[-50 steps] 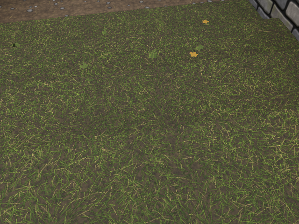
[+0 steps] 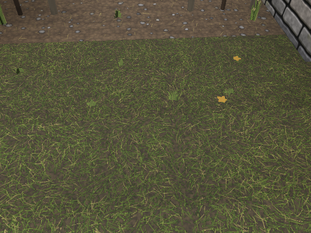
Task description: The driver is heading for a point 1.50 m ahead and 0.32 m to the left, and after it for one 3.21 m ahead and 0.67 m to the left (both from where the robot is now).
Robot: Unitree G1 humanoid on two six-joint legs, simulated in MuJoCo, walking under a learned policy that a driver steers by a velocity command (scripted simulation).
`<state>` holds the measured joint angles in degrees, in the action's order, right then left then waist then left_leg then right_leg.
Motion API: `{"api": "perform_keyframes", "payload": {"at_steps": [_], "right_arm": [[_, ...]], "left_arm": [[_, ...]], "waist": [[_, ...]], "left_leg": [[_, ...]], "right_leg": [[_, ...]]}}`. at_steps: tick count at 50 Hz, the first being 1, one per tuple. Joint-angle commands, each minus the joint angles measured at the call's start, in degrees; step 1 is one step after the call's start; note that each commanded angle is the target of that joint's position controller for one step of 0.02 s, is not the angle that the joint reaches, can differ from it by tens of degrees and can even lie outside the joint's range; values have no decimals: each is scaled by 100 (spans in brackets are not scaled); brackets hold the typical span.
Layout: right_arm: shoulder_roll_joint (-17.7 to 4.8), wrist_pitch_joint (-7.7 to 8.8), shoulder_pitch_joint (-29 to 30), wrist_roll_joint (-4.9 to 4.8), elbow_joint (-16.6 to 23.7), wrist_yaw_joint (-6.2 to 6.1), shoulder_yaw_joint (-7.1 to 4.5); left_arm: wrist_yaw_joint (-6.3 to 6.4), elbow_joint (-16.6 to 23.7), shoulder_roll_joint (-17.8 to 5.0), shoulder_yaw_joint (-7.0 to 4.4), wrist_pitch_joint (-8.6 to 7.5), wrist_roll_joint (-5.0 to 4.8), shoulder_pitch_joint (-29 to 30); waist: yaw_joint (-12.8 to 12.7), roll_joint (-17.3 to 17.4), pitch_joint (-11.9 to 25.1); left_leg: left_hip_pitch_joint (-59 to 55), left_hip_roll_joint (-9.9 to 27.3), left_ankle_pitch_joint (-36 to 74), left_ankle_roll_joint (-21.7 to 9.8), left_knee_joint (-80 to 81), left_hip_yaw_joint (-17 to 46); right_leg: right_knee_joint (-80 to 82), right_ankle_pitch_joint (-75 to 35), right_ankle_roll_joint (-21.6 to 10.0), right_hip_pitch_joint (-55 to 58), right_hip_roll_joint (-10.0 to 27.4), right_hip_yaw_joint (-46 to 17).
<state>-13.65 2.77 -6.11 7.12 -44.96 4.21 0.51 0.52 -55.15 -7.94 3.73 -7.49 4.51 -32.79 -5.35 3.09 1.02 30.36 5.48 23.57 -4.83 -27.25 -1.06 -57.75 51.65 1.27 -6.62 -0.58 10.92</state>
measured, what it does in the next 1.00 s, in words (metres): goes down, turning left: left foot 0.19 m lower, then right foot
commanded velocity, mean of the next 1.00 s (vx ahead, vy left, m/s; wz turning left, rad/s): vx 0.50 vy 0.00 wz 0.38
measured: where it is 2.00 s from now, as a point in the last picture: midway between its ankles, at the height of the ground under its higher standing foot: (129, 141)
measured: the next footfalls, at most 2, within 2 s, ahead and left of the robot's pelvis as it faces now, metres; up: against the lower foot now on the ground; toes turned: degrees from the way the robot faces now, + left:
left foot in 0.06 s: +0.20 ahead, +0.11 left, -0.19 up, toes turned +6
right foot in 0.44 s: +0.50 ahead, -0.06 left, -0.19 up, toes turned +17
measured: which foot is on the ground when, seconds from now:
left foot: up 0.00-0.04, down 0.06-0.44, up 0.46-0.86, down 0.88-1.00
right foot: down 0.00-0.08, up 0.10-0.42, down 0.44-0.92, up 0.94-1.00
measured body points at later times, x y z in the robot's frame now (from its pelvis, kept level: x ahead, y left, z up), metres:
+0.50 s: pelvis +0.33 +0.01 -0.09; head +0.35 +0.02 +0.36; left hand +0.50 +0.29 -0.16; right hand +0.42 -0.22 -0.23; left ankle +0.18 +0.10 -0.77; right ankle +0.46 -0.07 -0.82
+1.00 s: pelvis +0.55 +0.13 -0.10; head +0.55 +0.14 +0.35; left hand +0.49 +0.39 -0.24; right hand +0.75 -0.05 -0.21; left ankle +0.49 +0.22 -0.82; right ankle +0.53 -0.03 -0.74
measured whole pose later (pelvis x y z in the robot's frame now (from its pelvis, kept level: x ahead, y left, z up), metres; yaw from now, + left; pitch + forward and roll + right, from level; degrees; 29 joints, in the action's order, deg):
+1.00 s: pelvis +0.55 +0.13 -0.10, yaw +24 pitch +0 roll +1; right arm -12.9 8.6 -17.1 3.6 -45.6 2.5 -2.1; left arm -3.3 -50.6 -14.9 -2.4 -5.5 3.7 -18.8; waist -1.3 -2.2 0.4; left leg 17.5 -0.7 -23.7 -2.4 -40.8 -3.5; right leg -70.1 28.4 -4.3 -23.9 0.0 -3.6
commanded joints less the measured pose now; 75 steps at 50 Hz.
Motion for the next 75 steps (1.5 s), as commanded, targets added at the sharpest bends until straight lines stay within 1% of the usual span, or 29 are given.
{"api": "perform_keyframes", "payload": {"at_steps": [1,3,5,7,9,11,15,21,23,24,26,29,35,42,45,46,47,48,49,54,58,64,67,68,69,70,72,74,75], "right_arm": [[-282,13,205,18,175,-77,-83],[-1025,117,-2272,-116,-668,-148,-491],[-1759,49,-3545,-321,-1046,-116,-726],[-1269,73,-3449,-291,-964,-225,-591],[-617,250,-1962,-395,-553,-126,-310],[-602,334,-1041,-376,-264,-6,-213],[-1142,457,-1183,-477,-297,226,-438],[-856,363,-1549,-250,-242,189,-477],[24,495,-1814,-206,85,105,-262],[111,486,-1756,-273,79,121,-227],[-342,378,-1222,-292,-197,-161,-348],[20,316,-965,-84,-109,-272,-202],[27,217,-439,-255,155,116,-122],[-539,224,-305,-185,680,-191,-353],[-744,421,-1822,-349,201,-219,-578],[-1208,496,-2731,-376,-45,-340,-637],[-1043,573,-3494,-283,-103,-246,-527],[-846,693,-3097,-235,-293,-197,-529],[-566,697,-2426,-430,-320,-132,-424],[425,511,-992,-116,172,-517,37],[-220,526,-2216,-61,-303,-533,10],[-409,364,-3431,-357,-1146,-453,103],[-657,153,-2791,-61,-1296,-140,45],[89,117,-3257,-75,-1237,92,145],[-40,109,-2816,-134,-806,262,171],[-410,224,-1578,-246,-365,243,52],[-541,501,-957,-446,322,0,6],[-436,560,-924,-199,26,-351,14],[-331,430,-1002,-183,4,-397,-7]], "left_arm": [[-20,-327,-923,-184,180,43,-626],[-307,-341,-1114,-246,286,246,9],[-703,59,-410,-95,270,177,-259],[-637,1066,-1123,-307,54,-145,1776],[-210,1308,-978,-273,-157,-45,1997],[-62,1012,-910,-340,31,9,1722],[-163,1124,-518,-50,383,-144,2117],[-105,1237,-1518,-391,27,-162,2855],[0,841,-2124,-600,-85,-265,565],[-82,661,-1798,-515,-9,-186,117],[-77,892,-1183,-441,27,-283,1387],[47,912,-631,-296,3,-297,1888],[-249,530,-1139,-557,4,-18,1522],[-117,367,-1323,-654,-62,-1,1149],[-343,488,-1879,-829,4,13,1339],[-500,656,-1114,-670,37,192,908],[-611,984,-703,-534,-63,-97,1318],[-525,1375,-806,-602,-32,-262,2357],[-347,1375,-1077,-703,61,-187,2524],[-430,992,-476,-376,292,382,1746],[-552,1273,-784,-461,315,73,2497],[-384,1423,-853,-432,478,268,3395],[-288,432,-1562,-864,361,110,426],[-313,56,-1985,-1005,443,107,-848],[-369,15,-2190,-1068,460,-68,-1025],[-298,57,-1857,-1001,435,43,-1039],[-440,309,-1919,-948,357,-163,-11],[-466,706,-706,-464,113,-27,1364],[-511,748,-992,-498,83,-134,1617]], "waist": [[109,-357,-1345],[1245,130,-634],[1305,1021,2150],[1870,365,1027],[1029,-565,-29],[330,-202,-426],[419,-257,-273],[406,-249,-92],[-197,-1808,1847],[-304,-2028,1883],[38,-829,-59],[454,-614,99],[443,-576,-21],[294,-745,-166],[1083,-205,49],[1080,1248,1121],[1505,872,1047],[1474,309,-444],[998,-15,-647],[319,-164,-310],[755,-124,-523],[1303,-288,-1320],[-53,-798,-586],[-61,-1827,1002],[-286,-1586,2162],[-767,-996,1270],[-280,-998,416],[527,206,-501],[811,-351,-497]], "left_leg": [[-388,201,14,-53,845,14],[-3373,-99,824,-300,1165,-393],[-7877,913,2738,-1837,-1330,1339],[-6784,1065,577,-1749,-387,1994],[-4006,1430,-1675,-1715,598,2766],[-1232,1108,-1281,-2023,1568,2194],[-399,376,-1670,-1418,1495,1895],[-1035,0,-2036,-688,128,2128],[592,-1409,-4473,282,-2805,925],[1942,-1308,-6102,287,-4193,828],[2070,-509,-4947,132,-4510,656],[768,20,-4699,225,-3526,638],[-513,-91,-3081,455,-2270,27],[-57,-74,-3925,200,-1981,153],[-3516,-892,-3013,-112,-940,-841],[-5330,394,-1631,-1454,-414,1330],[-5533,1431,-1638,-2218,420,3408],[-4269,1726,-2938,-1934,628,3665],[-3456,1675,-3147,-1731,476,3223],[-760,351,-4061,-750,-114,959],[644,141,-5479,-562,-700,300],[-2090,774,-5015,-360,-1637,1038],[-910,267,-3581,123,-4495,105],[701,-605,-5976,723,-7042,-576],[1679,-798,-6711,906,-8096,-36],[2755,-729,-6613,851,-8066,137],[3870,-433,-5925,696,-7923,581],[1608,372,-3691,409,-4110,974],[766,416,-3792,499,-3301,760]], "right_leg": [[924,-3192,-809,-410,1505,-1629],[-1322,-4351,-447,-1256,1011,-802],[-4705,-1149,263,-3945,-4,-853],[-5051,-960,197,-5472,60,-1146],[-2319,-2977,-78,-5227,728,-1963],[-87,-3401,-11,-3020,962,-1617],[2045,-4721,20,-1340,479,-1172],[2529,-5341,-615,-406,281,-1151],[2902,-6579,-2462,3169,2071,-3355],[3845,-4198,-2658,3507,2717,-5170],[4470,-2037,-1668,1053,2138,-3934],[4958,-3870,-1532,52,1803,-2891],[4977,-5375,-1509,-1037,1213,-1175],[3671,-5250,-1486,359,1717,-1527],[1118,-6327,-1117,-1749,802,-614],[-1215,-2780,-512,-3102,-27,-381],[-2087,-1272,-579,-4456,-612,-1498],[-1945,-1803,-690,-5361,-212,-2063],[-2067,-2305,-641,-5131,247,-1888],[369,-6269,-686,-3320,670,-1790],[1660,-8485,-431,-1484,378,-892],[3861,-7463,-580,-2504,828,-1074],[4223,-8357,-838,1297,576,-583],[2386,-10066,-1817,4199,1037,-1166],[1777,-9953,-2357,5578,1515,-2329],[2261,-8805,-2159,5018,1461,-2551],[3274,-5406,-2636,3160,2141,-4265],[4467,-5842,-2429,-450,1979,-3394],[4725,-5749,-2584,-1155,1715,-3214]]}}
Over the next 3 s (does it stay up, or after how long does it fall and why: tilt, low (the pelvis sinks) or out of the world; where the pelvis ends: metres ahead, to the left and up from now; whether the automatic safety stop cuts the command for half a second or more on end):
stays up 1.58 0.31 -0.45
